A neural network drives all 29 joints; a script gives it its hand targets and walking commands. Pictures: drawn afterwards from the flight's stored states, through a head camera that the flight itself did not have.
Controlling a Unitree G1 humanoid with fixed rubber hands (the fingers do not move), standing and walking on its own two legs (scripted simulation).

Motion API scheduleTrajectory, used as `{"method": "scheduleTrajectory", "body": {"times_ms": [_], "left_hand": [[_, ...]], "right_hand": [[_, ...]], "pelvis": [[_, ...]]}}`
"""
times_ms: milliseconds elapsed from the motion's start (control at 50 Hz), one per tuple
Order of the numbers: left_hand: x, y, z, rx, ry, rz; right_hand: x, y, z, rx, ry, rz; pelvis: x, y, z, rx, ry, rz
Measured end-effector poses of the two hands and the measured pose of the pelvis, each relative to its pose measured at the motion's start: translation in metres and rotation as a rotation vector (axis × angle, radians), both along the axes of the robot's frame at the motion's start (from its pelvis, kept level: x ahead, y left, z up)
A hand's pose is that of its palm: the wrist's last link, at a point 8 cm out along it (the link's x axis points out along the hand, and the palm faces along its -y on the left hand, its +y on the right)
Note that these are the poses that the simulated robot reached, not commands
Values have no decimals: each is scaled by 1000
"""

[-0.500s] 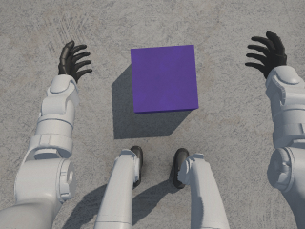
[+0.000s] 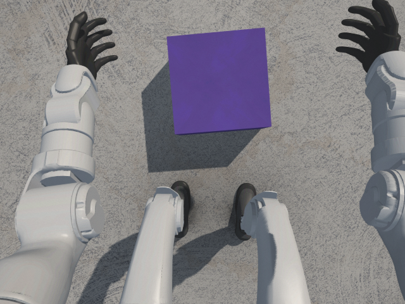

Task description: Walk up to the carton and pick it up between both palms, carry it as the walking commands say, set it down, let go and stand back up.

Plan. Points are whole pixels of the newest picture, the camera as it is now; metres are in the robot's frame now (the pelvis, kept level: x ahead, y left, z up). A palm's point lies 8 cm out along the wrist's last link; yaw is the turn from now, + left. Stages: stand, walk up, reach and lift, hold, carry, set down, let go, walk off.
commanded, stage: reach and lift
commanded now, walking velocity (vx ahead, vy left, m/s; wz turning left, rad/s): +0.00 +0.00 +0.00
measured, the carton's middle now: (218, 87) +0.55 +0.00 -0.53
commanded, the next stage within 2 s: none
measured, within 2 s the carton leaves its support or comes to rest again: neither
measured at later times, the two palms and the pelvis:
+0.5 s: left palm (122, 89) +0.49 +0.23 -0.28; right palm (323, 81) +0.51 -0.23 -0.27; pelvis -0.05 +0.00 -0.13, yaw +0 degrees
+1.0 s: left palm (136, 99) +0.48 +0.24 -0.41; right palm (297, 97) +0.50 -0.22 -0.41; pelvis -0.04 +0.00 -0.24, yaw +1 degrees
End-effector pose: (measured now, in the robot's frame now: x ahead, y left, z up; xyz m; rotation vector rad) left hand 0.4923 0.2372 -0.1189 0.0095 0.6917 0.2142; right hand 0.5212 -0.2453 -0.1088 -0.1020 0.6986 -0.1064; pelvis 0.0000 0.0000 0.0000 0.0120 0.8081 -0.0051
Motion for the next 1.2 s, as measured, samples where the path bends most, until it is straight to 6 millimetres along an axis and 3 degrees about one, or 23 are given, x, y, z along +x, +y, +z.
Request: {"method": "scheduleTrajectory", "body": {"times_ms": [140, 280, 440, 800, 1040, 1200], "left_hand": [[-4, 0, -49, 12, 0, 2], [-7, -1, -99, 23, -37, -15], [-6, -7, -148, 1, -7, 21], [-9, -17, -253, -13, 27, 30], [-8, 1, -304, 13, 75, 33], [-3, 5, -334, 21, 102, 14]], "right_hand": [[-2, -2, -51, -15, -5, 2], [-4, -1, -102, -57, -37, 30], [-8, 11, -150, -35, -6, 3], [-12, 17, -251, -47, 14, -19], [-18, 20, -316, -45, 59, -8], [-12, 6, -338, -57, 67, -12]], "pelvis": [[-11, -1, -43, 4, -20, 3], [-38, -4, -58, 2, -292, 0], [-43, -6, -111, -2, -275, -2], [-45, 1, -213, 7, -315, 12], [-36, 0, -249, 5, -289, 23], [-32, -1, -266, 3, -264, 16]]}}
